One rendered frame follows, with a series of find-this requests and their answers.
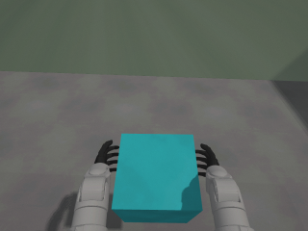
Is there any robot right forearm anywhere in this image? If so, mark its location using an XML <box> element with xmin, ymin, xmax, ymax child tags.
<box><xmin>205</xmin><ymin>165</ymin><xmax>255</xmax><ymax>231</ymax></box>

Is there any robot right hand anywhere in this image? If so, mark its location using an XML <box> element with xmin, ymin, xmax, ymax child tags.
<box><xmin>195</xmin><ymin>143</ymin><xmax>219</xmax><ymax>177</ymax></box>

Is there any robot left forearm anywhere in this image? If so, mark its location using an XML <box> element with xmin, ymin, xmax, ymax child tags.
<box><xmin>67</xmin><ymin>163</ymin><xmax>111</xmax><ymax>231</ymax></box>

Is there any robot left hand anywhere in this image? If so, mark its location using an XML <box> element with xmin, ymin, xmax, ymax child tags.
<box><xmin>94</xmin><ymin>140</ymin><xmax>119</xmax><ymax>172</ymax></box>

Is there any carton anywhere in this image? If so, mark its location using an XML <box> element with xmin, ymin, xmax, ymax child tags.
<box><xmin>112</xmin><ymin>133</ymin><xmax>203</xmax><ymax>223</ymax></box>

